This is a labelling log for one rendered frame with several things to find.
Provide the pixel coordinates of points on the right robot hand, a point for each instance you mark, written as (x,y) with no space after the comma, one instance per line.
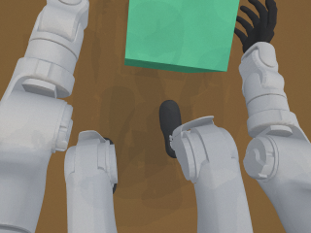
(263,30)

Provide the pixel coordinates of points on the carton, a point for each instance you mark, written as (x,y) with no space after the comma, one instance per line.
(187,36)

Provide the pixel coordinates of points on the robot right shin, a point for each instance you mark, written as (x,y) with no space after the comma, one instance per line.
(202,121)

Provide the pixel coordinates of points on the robot left upper arm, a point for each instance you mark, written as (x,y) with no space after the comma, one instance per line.
(32,127)

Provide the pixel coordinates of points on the robot right upper arm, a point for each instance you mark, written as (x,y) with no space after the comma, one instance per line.
(282,167)

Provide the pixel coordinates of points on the robot left shin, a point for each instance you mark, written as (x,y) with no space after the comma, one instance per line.
(69,160)

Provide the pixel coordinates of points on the robot shin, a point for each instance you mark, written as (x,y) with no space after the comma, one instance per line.
(69,160)
(202,121)

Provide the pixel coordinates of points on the robot right forearm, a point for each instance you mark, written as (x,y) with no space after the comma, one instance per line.
(266,101)

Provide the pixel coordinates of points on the robot left forearm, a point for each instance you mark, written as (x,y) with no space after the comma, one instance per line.
(53,50)

